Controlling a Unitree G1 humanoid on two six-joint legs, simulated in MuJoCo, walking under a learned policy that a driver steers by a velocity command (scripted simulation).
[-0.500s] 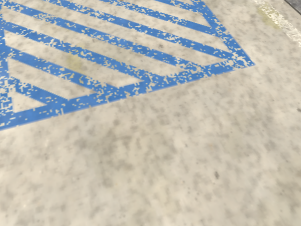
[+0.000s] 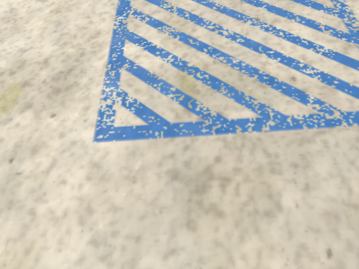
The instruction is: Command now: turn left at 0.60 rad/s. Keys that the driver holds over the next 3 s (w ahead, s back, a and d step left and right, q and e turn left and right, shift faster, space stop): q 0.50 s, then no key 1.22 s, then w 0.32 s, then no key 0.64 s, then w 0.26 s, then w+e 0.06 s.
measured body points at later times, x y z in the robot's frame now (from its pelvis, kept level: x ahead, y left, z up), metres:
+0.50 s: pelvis -0.02 +0.04 +0.00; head +0.01 +0.08 +0.45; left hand +0.00 +0.34 -0.13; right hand +0.18 -0.20 -0.10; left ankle -0.04 +0.11 -0.75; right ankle +0.02 -0.11 -0.67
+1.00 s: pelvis +0.00 +0.01 +0.00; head +0.03 +0.00 +0.45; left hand +0.01 +0.29 -0.11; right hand +0.19 -0.19 -0.14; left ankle -0.07 +0.12 -0.73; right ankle +0.04 -0.07 -0.75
